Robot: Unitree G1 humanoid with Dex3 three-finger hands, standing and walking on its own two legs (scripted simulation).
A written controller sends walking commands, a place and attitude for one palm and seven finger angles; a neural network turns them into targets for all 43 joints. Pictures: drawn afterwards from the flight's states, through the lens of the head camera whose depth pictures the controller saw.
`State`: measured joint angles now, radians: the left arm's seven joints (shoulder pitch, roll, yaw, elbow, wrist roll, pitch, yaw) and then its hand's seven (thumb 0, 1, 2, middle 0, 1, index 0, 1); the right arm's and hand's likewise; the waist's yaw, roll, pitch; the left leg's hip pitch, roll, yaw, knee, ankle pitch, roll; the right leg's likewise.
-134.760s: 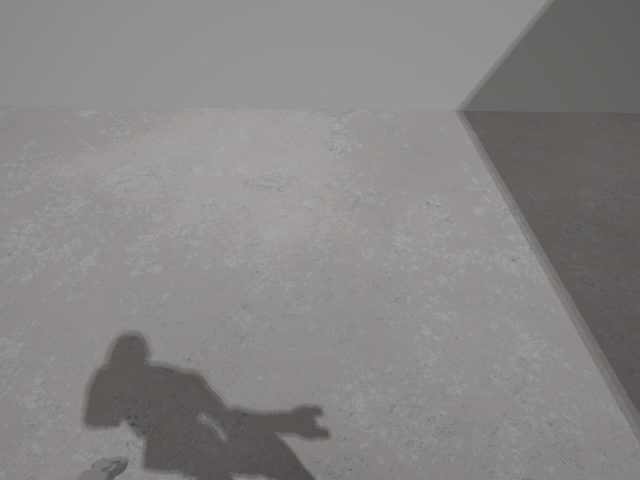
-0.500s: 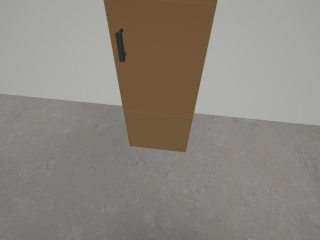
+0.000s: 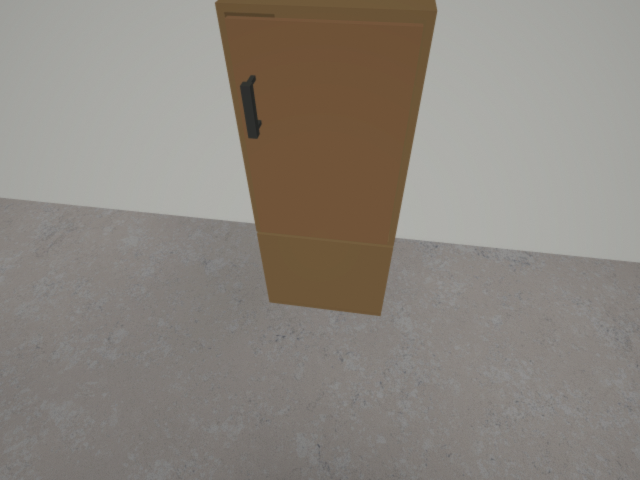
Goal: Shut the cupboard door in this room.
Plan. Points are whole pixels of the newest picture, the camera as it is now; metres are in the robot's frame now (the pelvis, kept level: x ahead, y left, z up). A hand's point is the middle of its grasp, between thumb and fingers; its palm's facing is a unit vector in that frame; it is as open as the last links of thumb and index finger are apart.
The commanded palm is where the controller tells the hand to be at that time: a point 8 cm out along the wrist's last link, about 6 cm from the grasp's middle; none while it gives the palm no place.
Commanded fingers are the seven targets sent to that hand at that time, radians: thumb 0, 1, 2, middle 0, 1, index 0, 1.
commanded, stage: let the arm hang, fingers relaxed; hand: left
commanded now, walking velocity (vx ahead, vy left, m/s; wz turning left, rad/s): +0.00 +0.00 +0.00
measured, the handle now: (252, 107) +0.84 +0.19 +0.07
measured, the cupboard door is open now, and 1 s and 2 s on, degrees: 0 0 0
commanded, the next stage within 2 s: look to check the result in 0.32 s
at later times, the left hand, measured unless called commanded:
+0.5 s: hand out of the picture +0.06 +0.20 -0.17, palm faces -0.01 -0.97 -0.24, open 7.4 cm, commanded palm none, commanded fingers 0.00 0.90 0.90 -0.20 -0.30 -0.20 -0.30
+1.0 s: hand out of the picture +0.07 +0.20 -0.16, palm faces +0.00 -0.97 -0.26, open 7.4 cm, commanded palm none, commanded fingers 0.00 0.90 0.90 -0.20 -0.30 -0.20 -0.30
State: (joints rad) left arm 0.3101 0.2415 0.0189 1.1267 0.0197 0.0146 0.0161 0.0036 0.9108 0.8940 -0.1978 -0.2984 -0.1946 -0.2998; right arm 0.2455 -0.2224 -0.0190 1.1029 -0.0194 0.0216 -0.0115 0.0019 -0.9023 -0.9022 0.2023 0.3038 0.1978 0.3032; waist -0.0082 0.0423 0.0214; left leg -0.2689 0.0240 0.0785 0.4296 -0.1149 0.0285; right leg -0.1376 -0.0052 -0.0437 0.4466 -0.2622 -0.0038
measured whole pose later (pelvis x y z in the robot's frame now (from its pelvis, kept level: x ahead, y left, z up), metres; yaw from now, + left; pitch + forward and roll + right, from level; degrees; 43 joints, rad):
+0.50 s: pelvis +0.03 +0.00 +0.01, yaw +0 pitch -2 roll +0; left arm 0.20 0.22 0.01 1.13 0.01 -0.01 0.01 0.00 0.91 0.89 -0.20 -0.30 -0.20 -0.30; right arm 0.18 -0.23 -0.01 1.13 -0.02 0.00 -0.02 0.00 -0.90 -0.90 0.20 0.30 0.20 0.30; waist -0.01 0.00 0.05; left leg -0.21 0.02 0.08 0.37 -0.12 0.02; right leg -0.06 -0.01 -0.04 0.35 -0.25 0.00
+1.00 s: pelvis +0.04 -0.01 +0.01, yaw +0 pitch -2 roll +0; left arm 0.21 0.24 0.00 1.14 0.01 -0.01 0.02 0.00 0.91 0.89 -0.20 -0.30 -0.20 -0.30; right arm 0.15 -0.25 0.00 1.14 -0.02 0.00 -0.02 0.00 -0.90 -0.90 0.20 0.30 0.20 0.30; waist 0.00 0.00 0.04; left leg -0.17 0.01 0.08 0.34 -0.14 0.02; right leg -0.01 -0.01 -0.04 0.31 -0.25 0.00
